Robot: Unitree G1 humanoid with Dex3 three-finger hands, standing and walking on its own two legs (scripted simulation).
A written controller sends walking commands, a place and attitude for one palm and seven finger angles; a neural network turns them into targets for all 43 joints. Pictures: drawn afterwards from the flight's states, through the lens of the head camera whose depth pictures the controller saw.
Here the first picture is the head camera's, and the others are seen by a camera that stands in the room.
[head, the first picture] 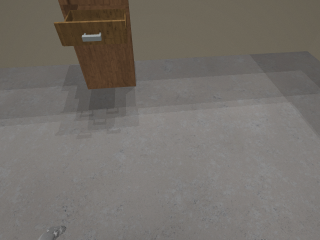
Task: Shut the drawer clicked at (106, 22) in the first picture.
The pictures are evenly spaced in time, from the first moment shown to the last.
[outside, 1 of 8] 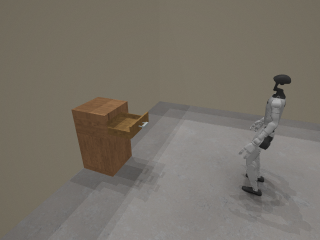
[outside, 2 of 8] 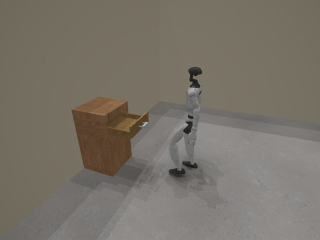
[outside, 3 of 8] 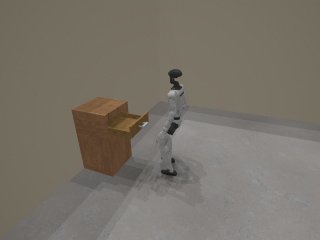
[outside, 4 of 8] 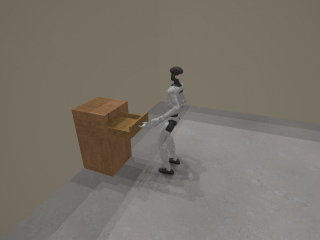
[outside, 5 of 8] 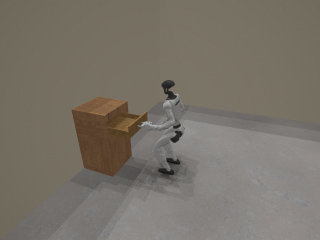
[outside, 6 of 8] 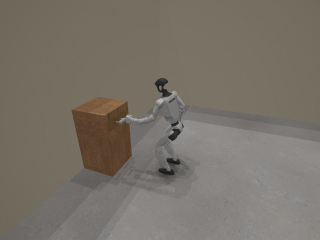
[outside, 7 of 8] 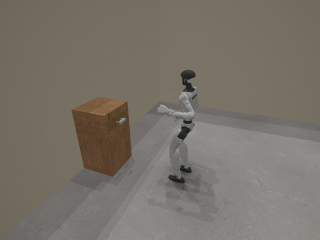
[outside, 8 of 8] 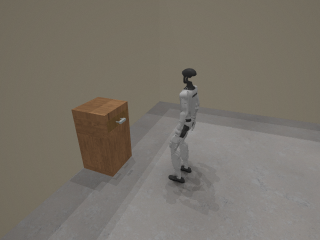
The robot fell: no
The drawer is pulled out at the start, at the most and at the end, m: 0.30 0.30 0.00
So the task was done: yes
